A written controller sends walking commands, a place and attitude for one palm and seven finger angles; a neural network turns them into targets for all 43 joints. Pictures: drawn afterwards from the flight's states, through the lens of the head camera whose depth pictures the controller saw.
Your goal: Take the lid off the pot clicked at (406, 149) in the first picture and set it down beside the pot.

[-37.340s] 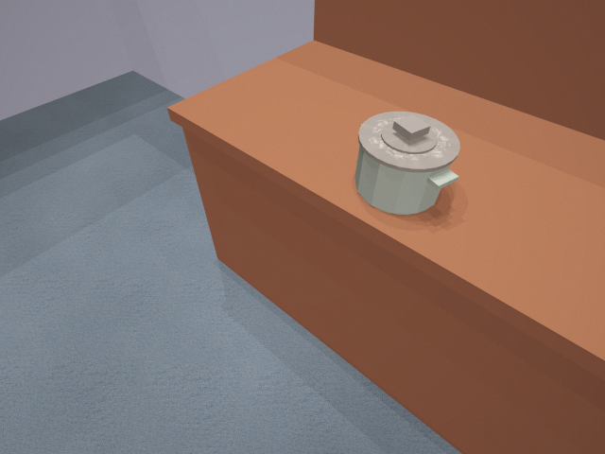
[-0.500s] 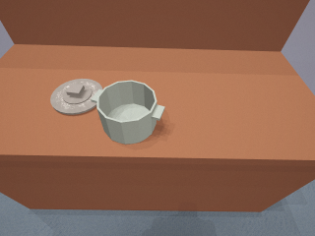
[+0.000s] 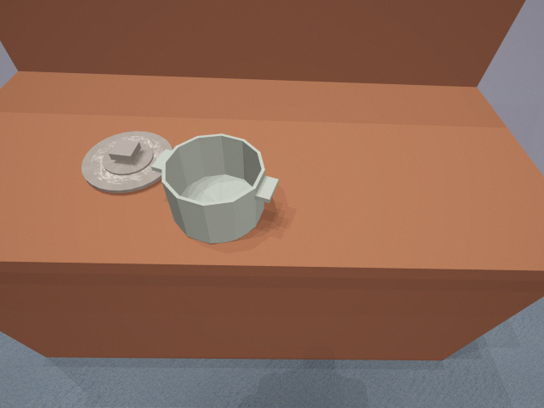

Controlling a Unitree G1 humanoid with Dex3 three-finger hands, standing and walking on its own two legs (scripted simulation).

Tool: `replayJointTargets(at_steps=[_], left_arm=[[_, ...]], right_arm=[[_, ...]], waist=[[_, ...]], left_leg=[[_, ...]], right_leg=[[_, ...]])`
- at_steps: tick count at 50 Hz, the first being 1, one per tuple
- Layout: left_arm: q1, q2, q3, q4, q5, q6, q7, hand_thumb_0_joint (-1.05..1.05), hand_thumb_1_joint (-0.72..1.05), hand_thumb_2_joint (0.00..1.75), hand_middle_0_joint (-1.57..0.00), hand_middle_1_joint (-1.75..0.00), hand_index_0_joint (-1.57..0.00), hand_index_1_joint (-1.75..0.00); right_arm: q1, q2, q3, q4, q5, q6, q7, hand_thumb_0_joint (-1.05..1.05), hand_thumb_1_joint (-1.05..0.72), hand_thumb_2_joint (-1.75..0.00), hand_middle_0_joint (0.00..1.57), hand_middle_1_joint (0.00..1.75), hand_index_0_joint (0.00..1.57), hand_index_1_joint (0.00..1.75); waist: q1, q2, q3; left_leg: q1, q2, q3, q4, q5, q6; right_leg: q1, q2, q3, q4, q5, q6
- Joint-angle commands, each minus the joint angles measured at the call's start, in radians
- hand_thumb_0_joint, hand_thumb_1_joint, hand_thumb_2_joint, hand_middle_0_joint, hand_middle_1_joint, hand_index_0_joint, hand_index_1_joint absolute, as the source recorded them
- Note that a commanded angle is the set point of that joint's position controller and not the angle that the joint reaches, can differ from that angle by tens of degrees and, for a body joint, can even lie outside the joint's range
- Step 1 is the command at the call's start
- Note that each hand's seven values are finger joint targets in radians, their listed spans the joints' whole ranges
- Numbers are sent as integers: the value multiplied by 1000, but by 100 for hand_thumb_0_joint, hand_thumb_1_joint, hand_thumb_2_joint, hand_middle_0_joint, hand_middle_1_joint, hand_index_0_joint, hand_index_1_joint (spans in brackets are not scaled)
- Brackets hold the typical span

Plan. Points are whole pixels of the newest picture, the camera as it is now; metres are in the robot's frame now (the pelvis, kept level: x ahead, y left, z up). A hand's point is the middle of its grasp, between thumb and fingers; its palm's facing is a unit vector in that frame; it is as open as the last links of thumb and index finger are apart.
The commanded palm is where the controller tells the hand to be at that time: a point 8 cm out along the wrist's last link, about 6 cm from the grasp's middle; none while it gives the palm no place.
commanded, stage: look again from close up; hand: left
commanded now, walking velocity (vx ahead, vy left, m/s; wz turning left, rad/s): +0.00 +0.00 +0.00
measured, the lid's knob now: (125, 150) +0.60 +0.36 -0.01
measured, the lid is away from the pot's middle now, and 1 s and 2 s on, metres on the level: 0.24 0.24 0.24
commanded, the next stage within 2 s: lift the closed hand beside the body in 0.36 s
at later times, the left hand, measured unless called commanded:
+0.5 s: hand out of the picture -0.01 +0.17 -0.18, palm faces +0.04 -0.99 -0.16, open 7.3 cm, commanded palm +0.08 +0.22 -0.06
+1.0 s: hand out of the picture +0.11 +0.21 -0.01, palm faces +0.34 -0.89 -0.32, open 3.3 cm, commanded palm +0.06 +0.25 +0.03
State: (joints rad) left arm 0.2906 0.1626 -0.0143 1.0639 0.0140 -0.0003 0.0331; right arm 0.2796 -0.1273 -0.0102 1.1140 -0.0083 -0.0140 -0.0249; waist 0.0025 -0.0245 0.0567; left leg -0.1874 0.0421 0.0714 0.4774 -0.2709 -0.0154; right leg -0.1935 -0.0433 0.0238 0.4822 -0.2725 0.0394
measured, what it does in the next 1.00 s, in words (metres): stands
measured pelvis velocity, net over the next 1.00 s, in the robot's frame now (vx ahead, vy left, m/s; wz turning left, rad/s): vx -0.01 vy -0.02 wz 0.08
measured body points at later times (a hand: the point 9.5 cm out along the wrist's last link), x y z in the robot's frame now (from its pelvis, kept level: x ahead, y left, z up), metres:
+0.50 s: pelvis -0.01 +0.01 +0.00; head +0.02 +0.02 +0.45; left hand -0.01 +0.22 -0.16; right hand -0.01 -0.21 -0.15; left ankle -0.01 +0.13 -0.74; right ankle -0.01 -0.15 -0.74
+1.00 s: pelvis -0.01 -0.02 +0.00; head +0.00 -0.02 +0.45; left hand +0.09 +0.26 +0.01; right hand +0.24 -0.22 -0.05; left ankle -0.01 +0.13 -0.74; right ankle -0.01 -0.15 -0.74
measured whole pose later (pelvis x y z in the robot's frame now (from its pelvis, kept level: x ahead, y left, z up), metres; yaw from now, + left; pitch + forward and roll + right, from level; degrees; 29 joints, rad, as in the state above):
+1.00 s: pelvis -0.01 -0.02 +0.00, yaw +5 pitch -2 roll -1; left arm 0.61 0.22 0.09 -0.08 -0.02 -0.01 0.10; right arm 0.11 -0.23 -0.03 0.59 -0.01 -0.19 -0.03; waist 0.07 0.03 0.04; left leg -0.18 0.05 -0.02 0.44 -0.23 -0.03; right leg -0.13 -0.03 -0.07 0.40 -0.24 0.02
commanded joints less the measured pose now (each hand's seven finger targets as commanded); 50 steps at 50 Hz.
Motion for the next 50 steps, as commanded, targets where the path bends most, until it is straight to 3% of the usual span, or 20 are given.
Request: replayJointTargets(at_steps=[1,22,23,24,25,26,28,29,31,32,33,35,36,37,41,43,44,46,48,50], left_arm=[[81,94,21,-27,1,-17,10,0,90,90,-20,-30,-20,-30],[113,64,17,-8,2,-20,12,0,90,90,-20,-30,-20,-30],[7,193,4,-44,-15,-54,15,0,90,90,-20,-30,-20,-30],[-521,312,58,-1192,-163,-164,64,0,90,90,-24,-35,-24,-35],[-167,187,-42,-1153,-127,-86,105,0,90,90,-29,-40,-29,-40],[-89,103,-23,-993,-96,-30,132,0,90,90,-33,-44,-33,-44],[188,-106,-161,-890,-79,50,135,0,90,90,-42,-54,-42,-54],[180,-131,-196,-860,-62,36,128,0,90,90,-46,-59,-46,-59],[220,-52,-109,-745,-11,21,122,0,90,90,-55,-68,-55,-68],[274,23,-15,-739,-2,14,120,0,90,90,-60,-73,-60,-73],[388,125,119,-761,-1,1,126,0,90,90,-64,-78,-64,-78],[457,195,203,-1039,-17,-38,121,0,90,90,-73,-88,-73,-88],[431,189,190,-1162,-23,-55,116,0,90,90,-77,-92,-77,-92],[425,172,177,-1204,-23,-60,111,0,90,90,-82,-97,-82,-97],[288,103,120,-1117,-25,-60,90,0,90,90,-99,-116,-99,-116],[217,155,154,-1225,-28,-86,84,0,90,90,-108,-126,-108,-126],[171,183,164,-1360,-31,-105,81,0,90,90,-112,-131,-112,-131],[193,205,177,-1463,-35,-111,82,0,90,90,-121,-140,-121,-140],[249,209,198,-1439,-34,-95,85,0,90,90,-130,-150,-130,-150],[332,145,176,-1302,-40,-72,74,0,90,90,-130,-150,-130,-150]], right_arm=[[60,-90,-13,-27,5,-13,1,0,-90,-90,20,30,20,30],[78,-72,-14,-15,8,-20,-3,0,-90,-90,20,30,20,30],[17,-155,-12,-75,-18,-21,8,0,-90,-90,20,30,20,30],[-143,-294,-31,-376,59,-190,11,0,-90,-90,20,30,20,30],[-90,-224,-28,-367,72,-287,-25,0,-90,-90,20,30,20,30],[-107,-201,-27,-286,67,-307,-33,0,-90,-90,20,30,20,30],[-121,-193,-19,-293,73,-332,-5,0,-90,-90,20,30,20,30],[-136,-210,-12,-302,51,-333,11,0,-90,-90,20,30,20,30],[-153,-220,-46,-332,37,-302,37,0,-90,-90,20,30,20,30],[-166,-221,-64,-361,37,-281,44,0,-90,-90,20,30,20,30],[-187,-217,-82,-385,40,-264,43,0,-90,-90,20,30,20,30],[-212,-199,-78,-483,34,-252,45,0,-90,-90,20,30,20,30],[-221,-194,-72,-522,35,-252,42,0,-90,-90,20,30,20,30],[-228,-185,-66,-548,34,-246,38,0,-90,-90,20,30,20,30],[-219,-190,-63,-591,33,-195,22,0,-90,-90,20,30,20,30],[-208,-199,-63,-618,26,-188,11,0,-90,-90,20,30,20,30],[-203,-202,-58,-639,19,-195,5,0,-90,-90,20,30,20,30],[-200,-197,-45,-646,8,-209,-8,0,-90,-90,20,30,20,30],[-197,-194,-42,-638,4,-209,-15,0,-90,-90,20,30,20,30],[-207,-191,-45,-627,6,-184,-22,0,-90,-90,20,30,20,30]], waist=[[1,14,22],[1,30,14],[-33,162,-21],[-13,217,-269],[-31,260,-314],[-24,193,-225],[-28,53,-68],[-41,-14,24],[-22,-107,112],[0,-145,88],[49,-129,33],[89,-56,-104],[84,4,-143],[75,37,-128],[-3,29,76],[-12,25,41],[0,97,-31],[16,142,-126],[14,90,-156],[13,-27,-61]], left_leg=[[5,65,-67,-83,130,28],[10,70,-73,-81,158,36],[3,-19,-80,-88,319,55],[53,-77,-99,-93,182,29],[106,-38,-59,-124,160,9],[50,-29,-60,-137,143,-2],[14,-32,-95,-177,86,13],[-15,-41,-105,-161,67,22],[-75,-37,-105,-141,54,28],[-81,-36,-96,-137,70,28],[-68,-34,-76,-139,102,20],[-21,-48,-56,-139,150,12],[10,-53,-40,-137,162,13],[12,-53,-30,-135,152,14],[-5,-63,-5,-85,45,23],[35,-66,-3,-67,34,29],[75,-70,-2,-68,57,32],[121,-69,-3,-77,133,39],[126,-67,-8,-73,185,42],[89,-67,-9,-76,190,46]], right_leg=[[-58,-60,46,-93,139,-60],[-57,-58,39,-86,161,-57],[0,15,12,2,247,-88],[-16,24,-30,-13,127,-55],[11,44,-62,-10,118,-87],[20,39,-73,-30,121,-84],[-3,44,-118,-99,91,-67],[-29,40,-131,-111,72,-61],[-87,43,-144,-122,20,-52],[-75,46,-142,-129,19,-52],[-18,45,-139,-131,27,-58],[68,43,-119,-107,46,-59],[85,41,-105,-105,60,-60],[71,42,-104,-110,57,-59],[-100,45,-89,-201,-14,-42],[-114,43,-81,-230,-36,-38],[-76,41,-75,-226,-19,-42],[-8,45,-81,-200,63,-46],[20,51,-91,-179,140,-40],[-1,54,-105,-181,176,-30]])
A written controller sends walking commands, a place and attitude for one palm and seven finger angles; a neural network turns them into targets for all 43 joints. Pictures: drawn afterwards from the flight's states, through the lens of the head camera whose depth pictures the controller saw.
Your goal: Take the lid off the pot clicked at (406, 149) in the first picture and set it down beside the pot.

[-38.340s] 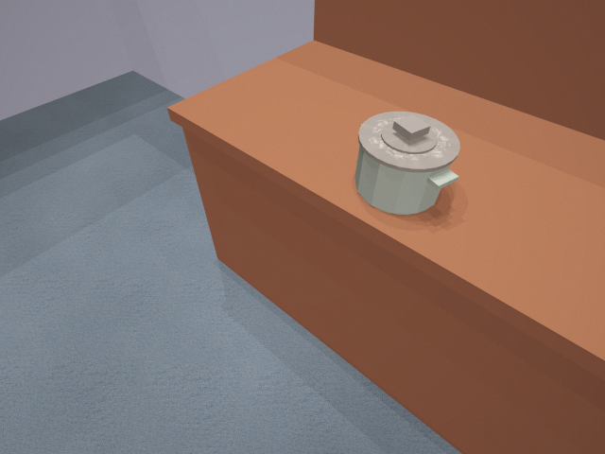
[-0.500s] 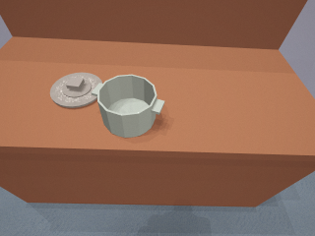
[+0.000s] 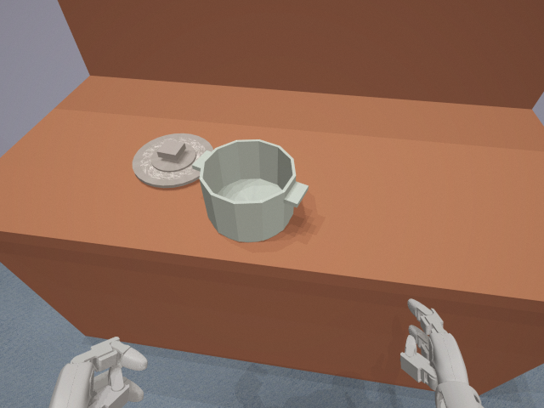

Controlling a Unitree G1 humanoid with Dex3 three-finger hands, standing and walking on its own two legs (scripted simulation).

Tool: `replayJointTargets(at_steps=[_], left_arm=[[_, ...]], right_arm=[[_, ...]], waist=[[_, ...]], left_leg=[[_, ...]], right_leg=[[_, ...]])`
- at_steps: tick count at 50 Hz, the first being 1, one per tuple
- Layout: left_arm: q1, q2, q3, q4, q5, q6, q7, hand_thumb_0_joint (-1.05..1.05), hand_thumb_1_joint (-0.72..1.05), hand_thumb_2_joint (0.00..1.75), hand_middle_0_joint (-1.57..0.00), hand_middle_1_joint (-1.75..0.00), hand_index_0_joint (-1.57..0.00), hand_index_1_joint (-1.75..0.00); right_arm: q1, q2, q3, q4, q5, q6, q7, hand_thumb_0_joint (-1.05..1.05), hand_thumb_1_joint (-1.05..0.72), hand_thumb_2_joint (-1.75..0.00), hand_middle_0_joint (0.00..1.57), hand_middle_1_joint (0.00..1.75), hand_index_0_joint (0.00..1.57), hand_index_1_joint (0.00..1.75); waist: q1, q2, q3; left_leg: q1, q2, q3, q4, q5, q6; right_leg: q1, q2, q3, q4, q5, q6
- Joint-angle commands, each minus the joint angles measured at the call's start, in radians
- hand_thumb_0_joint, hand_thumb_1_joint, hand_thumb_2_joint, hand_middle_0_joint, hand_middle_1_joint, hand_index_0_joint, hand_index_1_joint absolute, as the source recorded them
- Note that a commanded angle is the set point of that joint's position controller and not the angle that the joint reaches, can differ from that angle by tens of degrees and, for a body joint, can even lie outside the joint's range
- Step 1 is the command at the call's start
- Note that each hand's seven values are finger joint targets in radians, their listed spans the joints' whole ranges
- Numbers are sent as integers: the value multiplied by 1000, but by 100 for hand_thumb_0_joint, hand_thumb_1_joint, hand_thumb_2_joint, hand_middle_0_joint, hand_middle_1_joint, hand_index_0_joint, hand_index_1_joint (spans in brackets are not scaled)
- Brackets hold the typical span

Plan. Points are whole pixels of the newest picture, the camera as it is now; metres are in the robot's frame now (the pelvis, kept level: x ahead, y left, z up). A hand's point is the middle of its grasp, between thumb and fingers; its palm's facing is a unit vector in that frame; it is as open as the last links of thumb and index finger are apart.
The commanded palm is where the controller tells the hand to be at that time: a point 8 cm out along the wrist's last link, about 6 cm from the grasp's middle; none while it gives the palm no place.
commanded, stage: lift the closed hand beside the body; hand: left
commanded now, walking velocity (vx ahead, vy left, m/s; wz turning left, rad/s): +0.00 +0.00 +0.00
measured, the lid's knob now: (171, 149) +0.63 +0.33 -0.02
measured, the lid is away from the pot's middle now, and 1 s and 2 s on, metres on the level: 0.24 0.24 0.24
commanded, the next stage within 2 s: raise the hand higher, near the body in 0.08 s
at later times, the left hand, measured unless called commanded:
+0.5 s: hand (106, 334) +0.18 +0.24 +0.06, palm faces +0.23 -0.87 -0.44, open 3.1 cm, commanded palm +0.12 +0.27 +0.10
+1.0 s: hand (90, 299) +0.19 +0.24 +0.12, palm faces +0.30 -0.85 -0.44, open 3.1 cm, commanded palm +0.15 +0.28 +0.15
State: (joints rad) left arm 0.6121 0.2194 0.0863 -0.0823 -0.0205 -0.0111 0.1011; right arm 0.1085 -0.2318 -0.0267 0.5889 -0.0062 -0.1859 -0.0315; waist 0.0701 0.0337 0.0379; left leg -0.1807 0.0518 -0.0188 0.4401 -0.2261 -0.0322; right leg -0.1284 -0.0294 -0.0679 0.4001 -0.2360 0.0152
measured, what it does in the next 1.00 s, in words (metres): stands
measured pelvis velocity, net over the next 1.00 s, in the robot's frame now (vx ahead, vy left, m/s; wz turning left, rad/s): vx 0.02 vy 0.01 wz -0.04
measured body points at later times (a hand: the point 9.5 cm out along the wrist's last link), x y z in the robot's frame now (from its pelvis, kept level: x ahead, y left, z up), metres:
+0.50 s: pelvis +0.03 +0.01 +0.00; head +0.04 +0.00 +0.45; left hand +0.16 +0.28 +0.09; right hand +0.21 -0.22 -0.09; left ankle +0.01 +0.14 -0.74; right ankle -0.01 -0.13 -0.74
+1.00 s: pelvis +0.02 +0.01 +0.00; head +0.02 +0.00 +0.45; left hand +0.17 +0.29 +0.15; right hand +0.22 -0.19 -0.08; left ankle +0.01 +0.14 -0.74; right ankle -0.01 -0.13 -0.74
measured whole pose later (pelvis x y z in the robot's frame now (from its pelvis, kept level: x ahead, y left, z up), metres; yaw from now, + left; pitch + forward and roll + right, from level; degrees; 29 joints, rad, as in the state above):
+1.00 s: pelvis +0.02 +0.01 +0.00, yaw -2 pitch -2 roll -1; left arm 0.62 0.30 0.25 -0.48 -0.01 -0.12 0.07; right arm 0.15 -0.18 0.00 0.63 -0.01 -0.15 -0.05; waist 0.08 0.05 0.03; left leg -0.15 0.05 0.02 0.45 -0.27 -0.02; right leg -0.11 -0.04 -0.03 0.39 -0.25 0.04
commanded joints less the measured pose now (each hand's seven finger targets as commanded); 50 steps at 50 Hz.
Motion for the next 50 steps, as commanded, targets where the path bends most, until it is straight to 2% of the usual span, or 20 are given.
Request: replayJointTargets(at_steps=[1,3,6,8,11,13,15,17,18,20,24,29,33,36,40,43,44,46,49,50], left_arm=[[27,74,73,-116,-3,-57,-1,0,90,90,-130,-150,-130,-150],[50,115,122,-138,-3,-64,-9,0,90,90,-130,-150,-130,-150],[-9,196,164,-417,-1,-103,-9,0,90,90,-130,-150,-130,-150],[24,238,220,-425,2,-92,1,0,90,90,-130,-150,-130,-150],[160,118,161,-235,3,-74,-15,0,90,90,-130,-150,-130,-150],[226,112,173,-194,6,-76,-30,0,90,90,-130,-150,-130,-150],[122,144,148,-377,11,-115,-37,0,90,90,-130,-150,-130,-150],[55,216,190,-534,17,-134,-18,0,90,90,-130,-150,-130,-150],[64,267,245,-551,17,-127,-5,0,90,90,-130,-150,-130,-150],[141,217,235,-469,16,-121,-4,0,90,90,-130,-150,-130,-150],[212,114,156,-401,15,-124,-32,0,90,90,-130,-150,-130,-150],[55,240,225,-656,20,-159,-9,0,90,90,-130,-150,-130,-150],[151,199,244,-518,16,-140,-11,0,90,90,-130,-150,-130,-150],[117,148,190,-517,9,-151,-27,0,90,90,-130,-150,-130,-150],[1,240,244,-673,14,-173,-10,0,90,90,-130,-150,-130,-150],[33,255,292,-623,9,-162,-3,0,90,90,-130,-150,-130,-150],[44,209,257,-598,4,-164,-7,0,90,90,-130,-150,-130,-150],[38,185,245,-553,0,-166,-14,0,90,90,-130,-150,-130,-150],[-39,207,242,-625,-1,-186,-16,0,90,90,-130,-150,-130,-150],[-70,246,271,-663,1,-197,-9,0,90,90,-130,-150,-130,-150]], right_arm=[[-37,-89,-33,-101,5,-1,-16,0,-90,-90,20,30,20,30],[-57,-89,-38,-104,8,10,-16,0,-90,-90,20,30,20,30],[-59,-81,-25,-126,-2,-15,-23,0,-90,-90,20,30,20,30],[-67,-75,-20,-107,-3,-23,-24,0,-90,-90,20,30,20,30],[-74,-64,-35,-88,3,-4,-29,0,-90,-90,20,30,20,30],[-91,-64,-45,-88,9,10,-23,0,-90,-90,20,30,20,30],[-82,-74,-37,-110,4,-6,-22,0,-90,-90,20,30,20,30],[-73,-80,-31,-117,-3,-35,-30,0,-90,-90,20,30,20,30],[-77,-78,-28,-112,-5,-40,-32,0,-90,-90,20,30,20,30],[-76,-65,-33,-94,-3,-37,-38,0,-90,-90,20,30,20,30],[-78,-62,-42,-99,7,-17,-29,0,-90,-90,20,30,20,30],[-65,-72,-29,-129,-1,-43,-36,0,-90,-90,20,30,20,30],[-81,-61,-32,-109,1,-26,-33,0,-90,-90,20,30,20,30],[-71,-58,-29,-118,5,-10,-28,0,-90,-90,20,30,20,30],[-66,-70,-16,-130,-3,-30,-28,0,-90,-90,20,30,20,30],[-83,-66,-17,-121,-3,-26,-28,0,-90,-90,20,30,20,30],[-77,-50,-14,-122,2,-21,-29,0,-90,-90,20,30,20,30],[-78,-52,-17,-117,4,-10,-28,0,-90,-90,20,30,20,30],[-83,-60,-13,-127,6,-14,-27,0,-90,-90,20,30,20,30],[-84,-73,-13,-127,2,-23,-29,0,-90,-90,20,30,20,30]], waist=[[-53,-102,-26],[-38,-85,-18],[-10,56,-142],[-2,54,-142],[-8,-99,-44],[3,-110,-28],[-2,-25,-90],[0,56,-165],[7,50,-165],[5,-24,-129],[-1,-37,-76],[-2,61,-151],[5,-10,-86],[-6,-7,-67],[-3,81,-135],[4,19,-110],[-2,-6,-83],[-4,-17,-54],[-9,20,-74],[-4,29,-94]], left_leg=[[75,-76,82,-39,142,64],[80,-73,86,-38,151,63],[128,-75,85,-49,246,64],[121,-71,78,-46,290,61],[91,-58,80,-46,290,67],[79,-56,83,-41,282,65],[108,-57,85,-39,295,68],[134,-57,81,-35,323,67],[126,-54,76,-30,325,63],[115,-49,77,-31,344,66],[106,-41,82,-26,344,65],[124,-39,71,-21,338,62],[114,-37,72,-24,339,60],[101,-34,74,-27,323,59],[128,-33,65,-22,331,56],[115,-33,63,-26,298,53],[101,-30,64,-29,281,53],[91,-30,70,-37,246,54],[101,-32,70,-39,190,55],[114,-33,70,-39,191,55]], right_leg=[[-71,38,-13,-99,144,-2],[-71,36,-9,-107,150,-2],[9,31,-6,-73,225,-11],[20,39,-13,-64,250,-12],[-19,40,-31,-68,273,-2],[-26,42,-28,-71,270,-1],[-14,33,-20,-58,266,-1],[7,33,-16,-53,266,-2],[10,39,-17,-52,265,-3],[-1,39,-29,-47,283,-4],[-30,35,-29,-48,284,-1],[-7,35,-20,-42,260,-2],[-36,45,-24,-54,269,-6],[-35,37,-23,-47,262,-4],[-17,38,-14,-50,251,-7],[-24,48,-15,-58,235,-9],[-25,42,-19,-53,227,-11],[-37,39,-19,-59,206,-10],[-41,38,-6,-77,154,-10],[-41,38,-6,-80,153,-9]])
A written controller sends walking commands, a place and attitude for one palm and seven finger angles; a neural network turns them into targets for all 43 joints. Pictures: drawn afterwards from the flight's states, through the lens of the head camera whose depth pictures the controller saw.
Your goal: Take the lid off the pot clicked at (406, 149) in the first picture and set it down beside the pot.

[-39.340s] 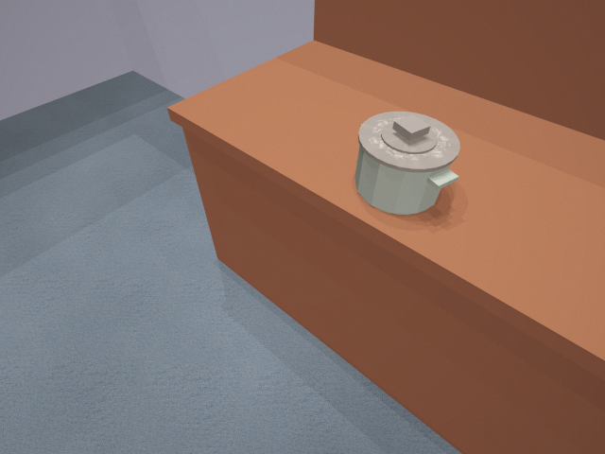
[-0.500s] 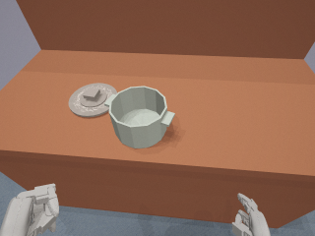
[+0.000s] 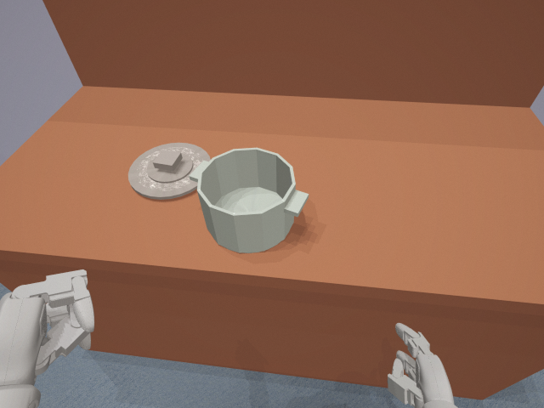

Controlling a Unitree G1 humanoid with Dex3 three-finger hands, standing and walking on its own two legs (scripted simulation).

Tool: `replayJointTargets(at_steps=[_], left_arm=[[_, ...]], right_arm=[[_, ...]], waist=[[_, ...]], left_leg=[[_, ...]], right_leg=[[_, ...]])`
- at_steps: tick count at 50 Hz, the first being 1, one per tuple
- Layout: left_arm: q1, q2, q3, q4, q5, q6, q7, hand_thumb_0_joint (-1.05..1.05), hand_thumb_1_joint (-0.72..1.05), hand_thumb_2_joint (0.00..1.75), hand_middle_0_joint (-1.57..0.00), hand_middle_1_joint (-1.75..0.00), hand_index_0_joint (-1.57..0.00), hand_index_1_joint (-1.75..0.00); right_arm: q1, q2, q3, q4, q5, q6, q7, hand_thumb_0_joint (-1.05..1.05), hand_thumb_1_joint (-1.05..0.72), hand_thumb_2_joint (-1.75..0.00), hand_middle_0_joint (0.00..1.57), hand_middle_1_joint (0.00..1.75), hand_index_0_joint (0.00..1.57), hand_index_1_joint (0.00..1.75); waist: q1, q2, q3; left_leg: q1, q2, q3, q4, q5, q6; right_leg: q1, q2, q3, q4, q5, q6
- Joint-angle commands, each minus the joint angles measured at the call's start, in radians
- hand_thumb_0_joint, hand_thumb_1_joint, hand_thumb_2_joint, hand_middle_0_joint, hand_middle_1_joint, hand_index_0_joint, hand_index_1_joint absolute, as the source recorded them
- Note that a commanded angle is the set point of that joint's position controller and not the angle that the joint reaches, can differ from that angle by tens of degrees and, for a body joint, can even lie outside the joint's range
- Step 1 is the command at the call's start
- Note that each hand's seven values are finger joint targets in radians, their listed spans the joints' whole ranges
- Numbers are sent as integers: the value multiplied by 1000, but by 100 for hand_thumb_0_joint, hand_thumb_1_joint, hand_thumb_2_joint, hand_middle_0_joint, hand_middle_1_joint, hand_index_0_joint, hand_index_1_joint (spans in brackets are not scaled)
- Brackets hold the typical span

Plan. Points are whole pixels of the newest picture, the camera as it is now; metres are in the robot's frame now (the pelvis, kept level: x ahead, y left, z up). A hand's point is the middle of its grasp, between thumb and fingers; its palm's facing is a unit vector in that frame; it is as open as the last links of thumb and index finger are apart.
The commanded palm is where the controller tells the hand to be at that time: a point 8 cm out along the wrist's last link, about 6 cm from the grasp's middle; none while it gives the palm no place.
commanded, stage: reach forward and open the fingers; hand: left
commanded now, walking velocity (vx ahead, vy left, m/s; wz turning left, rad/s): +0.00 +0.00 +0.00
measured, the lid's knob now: (167, 160) +0.60 +0.33 -0.02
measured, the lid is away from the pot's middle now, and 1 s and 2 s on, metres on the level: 0.24 0.24 0.24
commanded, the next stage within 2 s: move the open hand above the knob in 1.16 s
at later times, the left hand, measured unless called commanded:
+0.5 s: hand (68, 321) +0.17 +0.26 +0.11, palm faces -0.30 -0.05 -0.95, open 3.6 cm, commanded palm +0.17 +0.26 +0.18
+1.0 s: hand (73, 259) +0.23 +0.27 +0.15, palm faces -0.12 -0.06 -0.99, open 9.5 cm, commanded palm +0.20 +0.26 +0.21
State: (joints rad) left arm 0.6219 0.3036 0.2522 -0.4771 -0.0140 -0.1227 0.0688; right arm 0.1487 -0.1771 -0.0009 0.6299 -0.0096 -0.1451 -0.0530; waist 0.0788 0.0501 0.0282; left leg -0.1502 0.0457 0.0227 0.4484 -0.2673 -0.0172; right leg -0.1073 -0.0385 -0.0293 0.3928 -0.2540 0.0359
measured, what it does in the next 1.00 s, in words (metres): shifts its weight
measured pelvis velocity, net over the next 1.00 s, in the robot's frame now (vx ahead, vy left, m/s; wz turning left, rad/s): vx -0.05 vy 0.01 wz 0.02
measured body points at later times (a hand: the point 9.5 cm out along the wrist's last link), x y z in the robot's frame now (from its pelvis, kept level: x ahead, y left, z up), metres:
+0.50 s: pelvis -0.03 -0.01 +0.00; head -0.01 -0.07 +0.44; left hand +0.18 +0.26 +0.16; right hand +0.19 -0.24 -0.11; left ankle -0.02 +0.13 -0.74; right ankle -0.03 -0.14 -0.74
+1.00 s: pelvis -0.05 +0.01 +0.00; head -0.02 -0.03 +0.45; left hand +0.23 +0.27 +0.21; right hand +0.17 -0.20 -0.10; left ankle -0.02 +0.13 -0.74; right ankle -0.03 -0.14 -0.74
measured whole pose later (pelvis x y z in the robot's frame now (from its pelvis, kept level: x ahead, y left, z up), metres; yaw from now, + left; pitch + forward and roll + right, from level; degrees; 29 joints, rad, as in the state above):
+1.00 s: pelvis -0.05 +0.01 +0.00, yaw +1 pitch -1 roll +0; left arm -0.06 0.70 0.12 -0.20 0.70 0.00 -0.35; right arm 0.09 -0.26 0.01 0.58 0.03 0.04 0.00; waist 0.08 0.10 0.08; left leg -0.22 0.02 0.01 0.39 -0.15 0.00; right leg -0.18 -0.06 -0.03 0.37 -0.16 0.04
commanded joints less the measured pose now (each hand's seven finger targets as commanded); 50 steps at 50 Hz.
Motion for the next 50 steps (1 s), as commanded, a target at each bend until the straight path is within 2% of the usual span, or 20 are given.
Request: replayJointTargets(at_steps=[1,3,4,5,6,8,13,15,21,25,26,28,31,36,40,43,46,48,49,50], left_arm=[[-85,162,104,-306,-8,-90,29,0,90,90,-130,-150,-130,-150],[-76,216,168,-310,-4,-90,42,0,90,90,-130,-150,-130,-150],[-96,430,89,-287,413,16,62,0,87,91,-129,-146,-129,-146],[-113,302,58,-317,414,63,62,0,84,93,-128,-143,-128,-143],[-121,282,43,-265,415,78,52,0,81,95,-127,-139,-127,-139],[-20,356,72,-174,583,138,36,0,74,99,-124,-132,-124,-132],[-211,603,136,-263,752,203,-42,0,57,111,-120,-115,-120,-115],[-234,621,113,-147,768,206,-107,0,51,115,-118,-107,-118,-107],[-364,616,40,-19,661,174,-332,0,32,126,-111,-86,-111,-86],[-547,776,151,-95,660,69,-399,0,20,129,-105,-72,-105,-72],[-524,728,129,-55,652,52,-404,0,17,129,-104,-68,-104,-68],[-514,813,246,43,673,32,-414,0,12,129,-101,-61,-101,-61],[-552,653,126,158,637,34,-409,0,4,129,-97,-51,-97,-51],[-658,552,-46,-41,650,41,-408,0,-9,131,-90,-33,-90,-33],[-854,828,153,14,762,37,-379,0,-21,134,-85,-19,-85,-19],[-913,794,153,151,771,66,-368,0,-29,137,-81,-8,-81,-8],[-860,605,6,120,688,86,-371,0,-29,136,-81,-8,-81,-8],[-780,485,-105,86,690,117,-407,0,-29,137,-81,-8,-81,-8],[-746,446,-155,99,680,131,-421,0,-29,137,-81,-8,-81,-8],[-776,490,-145,77,706,147,-434,0,-29,138,-82,-8,-82,-8]], right_arm=[[-119,-125,-36,-171,5,-73,-10,0,-90,-90,20,30,20,30],[-127,-130,-35,-160,1,-83,-10,0,-90,-90,20,30,20,30],[-90,-204,-10,-164,-26,-9,5,0,-90,-90,20,30,20,30],[-104,-154,-21,-206,-13,32,21,0,-90,-90,20,30,20,30],[-106,-158,-30,-196,-9,54,29,0,-90,-90,20,30,20,30],[-139,-170,-39,-212,6,109,41,0,-90,-90,20,30,20,30],[-199,-204,-23,-263,22,189,38,0,-90,-90,20,30,20,30],[-172,-205,-29,-228,27,189,29,0,-90,-90,20,30,20,30],[-180,-222,-35,-229,53,165,5,0,-90,-90,20,30,20,30],[-168,-217,-15,-226,31,123,-27,0,-90,-90,20,30,20,30],[-163,-201,-16,-230,38,115,-28,0,-90,-90,20,30,20,30],[-171,-209,-16,-212,29,117,-19,0,-90,-90,20,30,20,30],[-147,-206,-27,-204,49,146,0,0,-90,-90,20,30,20,30],[-190,-205,-37,-240,49,131,26,0,-90,-90,20,30,20,30],[-180,-216,-25,-189,26,126,13,0,-90,-90,20,30,20,30],[-208,-208,-19,-188,41,139,22,0,-90,-90,20,30,20,30],[-196,-198,-29,-210,50,144,46,0,-90,-90,20,30,20,30],[-237,-199,-28,-231,51,128,69,0,-90,-90,20,30,20,30],[-195,-204,-36,-221,55,138,73,0,-90,-90,20,30,20,30],[-202,-218,-35,-219,51,149,73,0,-90,-90,20,30,20,30]], waist=[[-14,48,-106],[-3,53,-128],[-8,91,-102],[-2,98,-84],[-11,59,-40],[29,68,-44],[18,57,-246],[6,22,-213],[-38,-75,-144],[-10,-22,-228],[-15,-44,-187],[11,-26,-169],[-10,-15,-81],[-15,28,-180],[8,46,-250],[8,48,-164],[0,77,-200],[-4,86,-202],[-19,29,-196],[-18,11,-196]], left_leg=[[88,-27,24,-45,248,39],[91,-27,21,-44,258,35],[-45,-37,18,-18,300,41],[-71,-35,21,-26,331,38],[-86,-34,23,-22,318,38],[-97,-32,31,-17,257,32],[-48,-41,4,24,256,44],[-52,-51,-7,22,249,54],[-27,-78,-6,-1,229,71],[76,-96,-8,-6,288,78],[71,-87,-13,-5,294,79],[86,-92,-6,-13,316,72],[45,-78,1,-44,251,61],[108,-88,0,-66,238,63],[111,-84,-14,-85,228,65],[55,-76,-19,-104,202,59],[69,-70,-14,-109,214,52],[78,-84,-10,-108,222,50],[76,-74,-10,-114,206,50],[73,-81,-10,-126,185,52]], right_leg=[[-44,46,-44,-62,182,-31],[-38,54,-41,-62,191,-31],[-95,55,-27,38,183,-35],[-98,50,-63,53,167,-49],[-125,53,-69,49,145,-50],[-123,70,-32,45,100,-61],[-70,58,6,52,126,-51],[-91,48,-8,33,138,-34],[-87,39,-24,-11,229,6],[-80,40,-35,-46,243,6],[-67,39,-39,-41,255,5],[-97,57,-37,-75,238,-11],[-105,47,-53,-83,168,-8],[-69,55,-47,-77,152,-13],[-52,60,-33,-82,99,-31],[-91,73,-32,-100,49,-46],[-56,60,-45,-70,97,-40],[-94,78,-46,-76,109,-40],[-63,75,-54,-70,117,-34],[-72,77,-50,-82,113,-31]])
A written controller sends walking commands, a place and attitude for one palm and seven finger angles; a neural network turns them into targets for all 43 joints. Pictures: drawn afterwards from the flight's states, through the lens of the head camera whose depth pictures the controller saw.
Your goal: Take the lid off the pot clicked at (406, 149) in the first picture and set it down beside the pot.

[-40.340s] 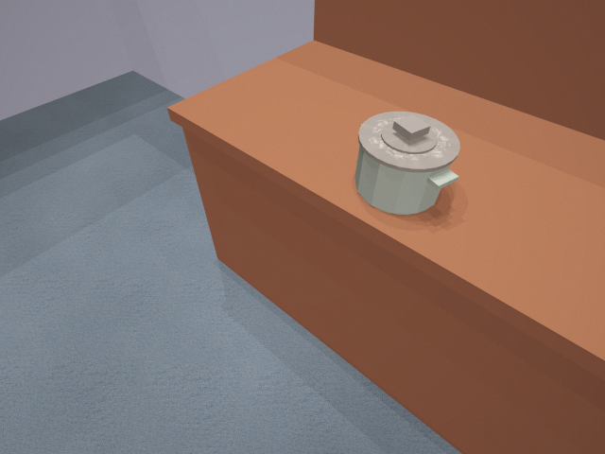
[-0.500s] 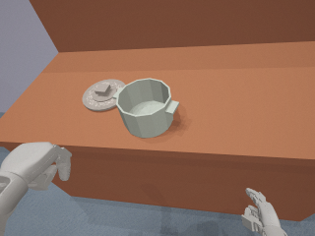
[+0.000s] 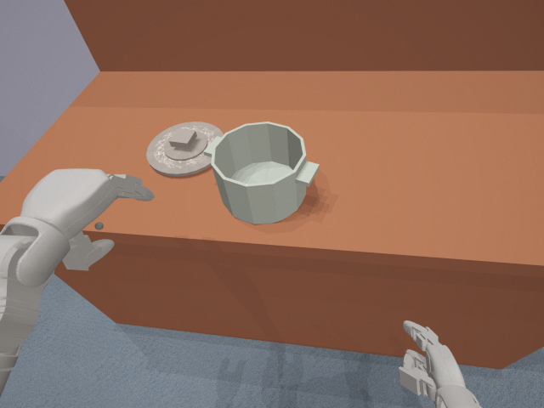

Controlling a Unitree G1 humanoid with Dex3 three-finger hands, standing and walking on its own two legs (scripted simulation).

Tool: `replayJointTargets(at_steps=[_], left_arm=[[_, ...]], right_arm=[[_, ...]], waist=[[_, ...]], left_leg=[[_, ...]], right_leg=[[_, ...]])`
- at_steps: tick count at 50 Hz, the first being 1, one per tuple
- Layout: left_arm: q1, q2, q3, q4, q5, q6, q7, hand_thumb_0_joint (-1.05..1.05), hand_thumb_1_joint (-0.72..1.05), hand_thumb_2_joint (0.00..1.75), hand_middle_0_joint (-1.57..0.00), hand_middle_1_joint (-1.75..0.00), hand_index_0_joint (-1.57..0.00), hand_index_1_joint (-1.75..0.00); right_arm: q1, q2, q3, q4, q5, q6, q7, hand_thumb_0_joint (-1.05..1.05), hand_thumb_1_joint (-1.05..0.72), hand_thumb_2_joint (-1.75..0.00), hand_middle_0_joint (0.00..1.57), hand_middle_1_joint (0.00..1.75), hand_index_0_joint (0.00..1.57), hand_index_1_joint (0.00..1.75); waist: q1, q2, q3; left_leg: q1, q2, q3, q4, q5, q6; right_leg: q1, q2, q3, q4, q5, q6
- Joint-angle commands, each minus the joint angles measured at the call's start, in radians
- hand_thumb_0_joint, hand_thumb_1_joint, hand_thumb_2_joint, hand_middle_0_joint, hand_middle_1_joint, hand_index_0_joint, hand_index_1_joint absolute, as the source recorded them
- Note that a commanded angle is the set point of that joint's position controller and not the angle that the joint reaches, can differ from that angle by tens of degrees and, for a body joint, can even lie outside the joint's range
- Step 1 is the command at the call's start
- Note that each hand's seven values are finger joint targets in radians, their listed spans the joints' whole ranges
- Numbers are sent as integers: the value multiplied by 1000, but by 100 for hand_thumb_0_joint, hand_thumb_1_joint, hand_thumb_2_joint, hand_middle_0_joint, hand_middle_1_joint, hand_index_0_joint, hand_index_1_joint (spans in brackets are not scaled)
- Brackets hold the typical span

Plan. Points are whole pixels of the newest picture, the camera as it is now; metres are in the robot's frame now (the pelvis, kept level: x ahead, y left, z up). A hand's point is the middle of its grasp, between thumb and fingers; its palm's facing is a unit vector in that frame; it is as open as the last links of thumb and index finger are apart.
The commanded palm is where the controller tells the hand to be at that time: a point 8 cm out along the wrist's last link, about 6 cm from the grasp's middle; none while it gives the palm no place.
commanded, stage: reach forward and open the fingers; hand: left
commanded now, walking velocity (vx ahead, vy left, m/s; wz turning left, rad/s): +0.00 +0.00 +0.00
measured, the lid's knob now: (183, 138) +0.66 +0.32 -0.02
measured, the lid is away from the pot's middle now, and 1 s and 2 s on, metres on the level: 0.24 0.24 0.24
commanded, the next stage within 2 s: move the open hand above the knob in 0.16 s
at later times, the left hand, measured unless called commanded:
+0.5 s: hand (144, 199) +0.33 +0.22 +0.15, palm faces -0.22 +0.06 -0.97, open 10.2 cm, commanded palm +0.32 +0.22 +0.22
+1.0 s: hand (184, 173) +0.40 +0.19 +0.13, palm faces -0.34 -0.01 -0.94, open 10.3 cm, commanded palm +0.40 +0.20 +0.22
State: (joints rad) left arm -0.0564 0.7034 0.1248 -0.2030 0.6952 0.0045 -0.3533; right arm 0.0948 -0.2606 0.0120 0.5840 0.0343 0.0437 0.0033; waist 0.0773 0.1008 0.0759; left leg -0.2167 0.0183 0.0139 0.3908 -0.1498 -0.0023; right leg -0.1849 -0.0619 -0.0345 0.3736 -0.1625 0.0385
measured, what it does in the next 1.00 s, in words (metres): stands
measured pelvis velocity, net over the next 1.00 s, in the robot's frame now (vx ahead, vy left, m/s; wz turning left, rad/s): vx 0.02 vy -0.01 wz -0.02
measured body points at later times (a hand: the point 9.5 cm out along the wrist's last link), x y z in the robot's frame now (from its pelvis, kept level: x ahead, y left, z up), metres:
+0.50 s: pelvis +0.00 -0.01 +0.00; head +0.03 -0.05 +0.45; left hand +0.34 +0.21 +0.20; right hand +0.22 -0.23 -0.10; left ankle +0.04 +0.12 -0.74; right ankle +0.02 -0.15 -0.74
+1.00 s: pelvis +0.02 -0.01 +0.00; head +0.06 -0.06 +0.44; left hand +0.42 +0.19 +0.18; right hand +0.19 -0.26 -0.12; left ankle +0.04 +0.12 -0.74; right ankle +0.02 -0.15 -0.74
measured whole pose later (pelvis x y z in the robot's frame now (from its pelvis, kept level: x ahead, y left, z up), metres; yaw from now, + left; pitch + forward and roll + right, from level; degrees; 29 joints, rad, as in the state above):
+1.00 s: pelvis +0.02 -0.01 +0.00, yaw -1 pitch +1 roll +0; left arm -0.55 0.60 -0.15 0.23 0.83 0.18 -0.51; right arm 0.14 -0.32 0.00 0.59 0.07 0.11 0.03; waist 0.00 0.11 0.06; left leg -0.23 0.03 0.03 0.39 -0.18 -0.01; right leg -0.22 -0.05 -0.02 0.41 -0.20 0.03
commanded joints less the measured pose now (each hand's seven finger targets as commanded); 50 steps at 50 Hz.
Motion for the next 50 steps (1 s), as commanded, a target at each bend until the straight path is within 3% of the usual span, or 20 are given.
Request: replayJointTargets(at_steps=[1,3,5,8,11,13,14,16,19,23,28,30,32,34,36,40,43,44,46,50], left_arm=[[-157,122,-15,-209,21,33,-15,0,-30,139,-82,-8,-82,-8],[-314,356,160,-240,100,38,-5,0,-30,140,-82,-8,-82,-8],[-501,422,200,-174,112,8,10,0,-31,141,-82,-8,-82,-8],[-482,378,210,-144,64,-16,20,0,-30,140,-82,-8,-82,-8],[-306,172,76,-75,-12,8,-12,0,-30,139,-82,-8,-82,-8],[-186,25,-47,-14,4,57,-48,0,-30,139,-82,-8,-82,-8],[-217,15,-97,38,14,95,-70,0,-30,139,-82,-8,-82,-8],[-396,116,-65,-35,56,108,-78,0,-30,139,-82,-8,-82,-8],[-762,370,75,-216,120,69,-53,0,-30,139,-82,-8,-82,-8],[-744,410,163,-3,106,51,-37,0,-30,139,-82,-8,-82,-8],[-483,-25,-174,297,66,152,-117,0,-30,139,-82,-8,-82,-8],[-543,-33,-239,114,79,153,-147,0,-30,139,-82,-8,-82,-8],[-728,113,-160,-31,114,126,-140,0,-30,139,-82,-8,-82,-8],[-931,383,56,-44,149,96,-106,0,-30,139,-82,-8,-82,-8],[-1005,458,139,127,141,69,-80,0,-30,139,-82,-8,-82,-8],[-850,230,8,366,99,91,-52,0,-30,139,-82,-8,-82,-8],[-680,-5,-185,327,106,135,-94,0,-30,139,-82,-8,-82,-8],[-670,-13,-211,283,110,148,-113,0,-30,139,-82,-8,-82,-8],[-752,39,-210,266,140,168,-133,0,-30,139,-82,-8,-82,-8],[-1150,332,-15,220,158,137,-108,0,-30,139,-82,-8,-82,-8]], right_arm=[[-163,-134,-46,-180,12,-35,14,0,-90,-90,20,30,20,30],[-190,-146,-33,-172,3,-45,4,0,-90,-90,20,30,20,30],[-165,-127,-20,-149,0,-41,-16,0,-90,-90,20,30,20,30],[-161,-113,-23,-161,6,-59,-18,0,-90,-90,20,30,20,30],[-136,-118,-34,-162,8,-43,5,0,-90,-90,20,30,20,30],[-163,-120,-39,-175,23,-43,29,0,-90,-90,20,30,20,30],[-135,-145,-44,-152,24,-18,31,0,-90,-90,20,30,20,30],[-156,-156,-42,-167,34,-6,23,0,-90,-90,20,30,20,30],[-181,-145,-32,-175,18,-52,-3,0,-90,-90,20,30,20,30],[-136,-134,-27,-140,9,-68,-20,0,-90,-90,20,30,20,30],[-131,-145,-45,-149,43,-12,32,0,-90,-90,20,30,20,30],[-151,-151,-50,-179,42,2,41,0,-90,-90,20,30,20,30],[-178,-149,-45,-192,35,-2,29,0,-90,-90,20,30,20,30],[-149,-157,-40,-172,20,-24,7,0,-90,-90,20,30,20,30],[-108,-138,-22,-145,17,-24,-22,0,-90,-90,20,30,20,30],[-40,-143,-39,-105,27,-6,-8,0,-90,-90,20,30,20,30],[-99,-141,-47,-160,40,-4,39,0,-90,-90,20,30,20,30],[-87,-151,-53,-161,38,6,48,0,-90,-90,20,30,20,30],[-102,-162,-52,-168,46,20,45,0,-90,-90,20,30,20,30],[-59,-168,-46,-141,38,10,0,0,-90,-90,20,30,20,30]], waist=[[-25,-52,-228],[-8,-34,-275],[-11,-15,-302],[-2,38,-334],[-3,-9,-292],[-20,-47,-227],[-38,-86,-188],[-51,-115,-179],[-36,31,-425],[-26,2,-391],[-52,-97,-200],[-56,-69,-295],[-59,-66,-360],[-52,-55,-469],[-52,-105,-411],[-48,-77,-320],[-49,-57,-351],[-50,-73,-374],[-72,-123,-335],[-95,-131,-405]], left_leg=[[121,-48,-6,-70,42,37],[122,-47,-14,-61,54,44],[136,-45,-23,-64,60,48],[170,-47,-25,-53,109,50],[152,-50,-7,-53,122,37],[119,-54,7,-46,120,36],[93,-55,11,-66,65,33],[80,-54,17,-71,-1,39],[196,-68,-15,-40,90,54],[188,-67,-18,-33,171,56],[72,-73,30,-40,68,45],[122,-80,43,-33,79,53],[156,-83,30,-19,93,59],[200,-84,13,-2,164,67],[152,-72,13,-15,153,68],[115,-58,28,-37,160,54],[122,-75,42,-10,202,54],[137,-77,50,-12,195,53],[112,-75,48,-7,144,56],[147,-76,30,-5,137,75]], right_leg=[[13,103,-41,-56,0,-34],[26,112,-22,-53,-14,-45],[40,95,-26,-48,-43,-50],[39,106,-20,-52,-8,-60],[34,95,-42,-45,47,-48],[-17,108,-44,-51,59,-47],[-12,106,-50,-62,38,-40],[-20,107,-45,-68,-26,-35],[71,103,-14,-34,10,-53],[83,108,-13,-40,95,-65],[-23,99,-33,-49,63,-49],[28,92,-31,-41,91,-46],[57,95,-25,-26,105,-45],[112,100,-10,-10,160,-50],[118,90,-8,-13,153,-45],[73,87,-20,-25,151,-55],[66,86,-19,-3,214,-60],[79,84,-25,-3,223,-57],[53,89,-27,-7,194,-49],[89,94,-5,-14,189,-39]])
